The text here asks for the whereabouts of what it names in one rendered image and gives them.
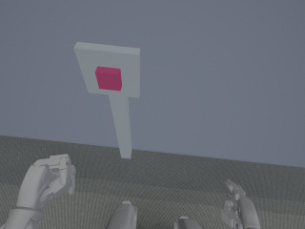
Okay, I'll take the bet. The left robot shin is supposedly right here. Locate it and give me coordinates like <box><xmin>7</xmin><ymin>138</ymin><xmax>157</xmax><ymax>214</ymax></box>
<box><xmin>122</xmin><ymin>200</ymin><xmax>132</xmax><ymax>205</ymax></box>

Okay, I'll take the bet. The panel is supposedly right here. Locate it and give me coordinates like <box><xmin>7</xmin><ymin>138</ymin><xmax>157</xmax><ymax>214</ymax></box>
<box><xmin>73</xmin><ymin>42</ymin><xmax>140</xmax><ymax>159</ymax></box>

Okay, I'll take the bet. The left robot forearm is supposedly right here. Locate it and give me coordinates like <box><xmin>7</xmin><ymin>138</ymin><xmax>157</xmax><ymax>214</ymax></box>
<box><xmin>0</xmin><ymin>207</ymin><xmax>44</xmax><ymax>229</ymax></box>

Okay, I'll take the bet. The left robot thigh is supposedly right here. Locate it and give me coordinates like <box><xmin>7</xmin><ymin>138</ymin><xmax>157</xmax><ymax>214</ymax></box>
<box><xmin>105</xmin><ymin>203</ymin><xmax>137</xmax><ymax>229</ymax></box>

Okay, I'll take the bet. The button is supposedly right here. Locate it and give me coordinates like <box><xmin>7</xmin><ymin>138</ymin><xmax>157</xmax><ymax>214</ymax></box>
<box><xmin>95</xmin><ymin>66</ymin><xmax>122</xmax><ymax>92</ymax></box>

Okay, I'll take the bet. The right robot hand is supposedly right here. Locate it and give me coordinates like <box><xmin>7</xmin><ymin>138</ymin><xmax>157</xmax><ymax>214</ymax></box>
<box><xmin>221</xmin><ymin>179</ymin><xmax>261</xmax><ymax>229</ymax></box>

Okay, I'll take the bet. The left robot hand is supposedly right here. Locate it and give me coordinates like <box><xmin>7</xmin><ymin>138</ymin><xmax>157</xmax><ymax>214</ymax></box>
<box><xmin>16</xmin><ymin>154</ymin><xmax>76</xmax><ymax>212</ymax></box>

